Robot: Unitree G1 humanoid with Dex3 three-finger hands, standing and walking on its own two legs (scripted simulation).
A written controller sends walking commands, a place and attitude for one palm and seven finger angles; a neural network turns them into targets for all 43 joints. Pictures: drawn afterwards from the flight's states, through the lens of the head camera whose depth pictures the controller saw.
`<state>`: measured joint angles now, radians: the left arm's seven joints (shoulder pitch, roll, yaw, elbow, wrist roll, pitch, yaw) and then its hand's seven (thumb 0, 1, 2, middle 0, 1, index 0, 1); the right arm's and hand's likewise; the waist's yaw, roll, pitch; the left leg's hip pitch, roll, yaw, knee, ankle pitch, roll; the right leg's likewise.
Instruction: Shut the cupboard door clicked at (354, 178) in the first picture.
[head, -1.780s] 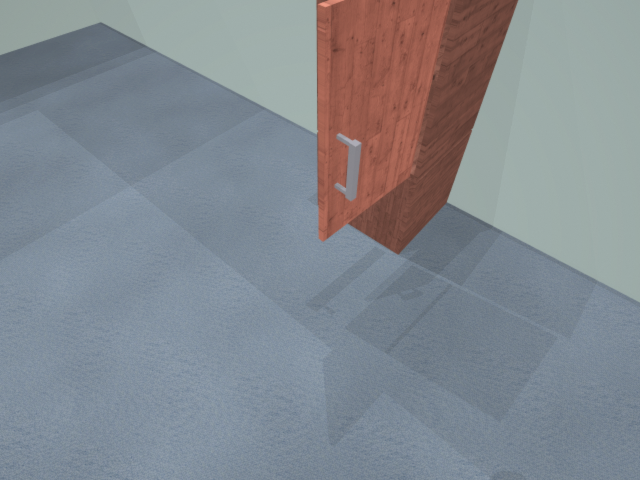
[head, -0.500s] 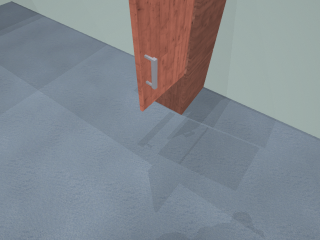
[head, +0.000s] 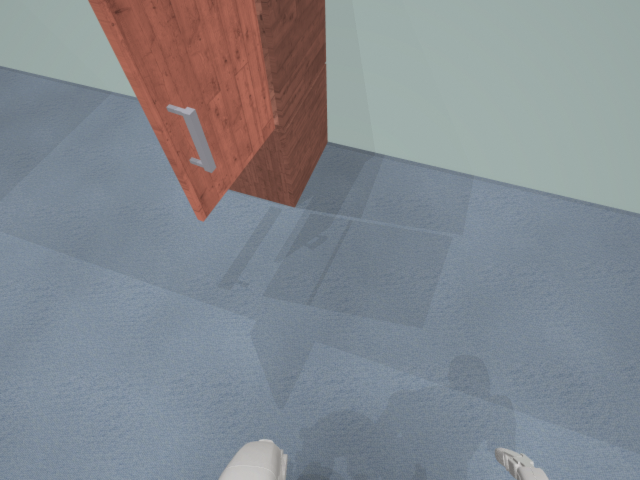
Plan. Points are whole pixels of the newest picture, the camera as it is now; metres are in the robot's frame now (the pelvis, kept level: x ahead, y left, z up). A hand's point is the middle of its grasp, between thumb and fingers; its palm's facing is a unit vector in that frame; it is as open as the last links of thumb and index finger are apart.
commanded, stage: walk around to get in front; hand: left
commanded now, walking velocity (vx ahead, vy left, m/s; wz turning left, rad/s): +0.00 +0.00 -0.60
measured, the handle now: (192, 139) +0.72 +0.33 -0.09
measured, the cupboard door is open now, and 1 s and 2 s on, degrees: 85 85 85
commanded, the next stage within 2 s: none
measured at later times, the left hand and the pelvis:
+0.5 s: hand (175, 445) +0.16 +0.24 -0.17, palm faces -0.28 -0.93 -0.22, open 7.4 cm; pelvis +0.01 +0.05 +0.00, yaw -18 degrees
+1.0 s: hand (268, 413) +0.21 +0.11 -0.16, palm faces -0.57 -0.79 -0.22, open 7.4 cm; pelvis +0.02 +0.00 +0.00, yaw -36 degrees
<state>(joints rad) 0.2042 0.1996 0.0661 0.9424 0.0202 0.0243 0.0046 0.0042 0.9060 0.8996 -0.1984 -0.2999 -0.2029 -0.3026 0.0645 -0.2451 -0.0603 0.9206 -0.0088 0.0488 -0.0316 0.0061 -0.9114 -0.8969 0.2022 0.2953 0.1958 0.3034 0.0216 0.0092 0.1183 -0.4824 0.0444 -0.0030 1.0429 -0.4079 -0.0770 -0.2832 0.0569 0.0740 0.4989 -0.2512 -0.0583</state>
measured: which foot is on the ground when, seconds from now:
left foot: up 0.00-0.20, down 0.22-0.66, up 0.68-1.00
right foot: down 0.00-0.22, up 0.24-0.64, down 0.66-1.00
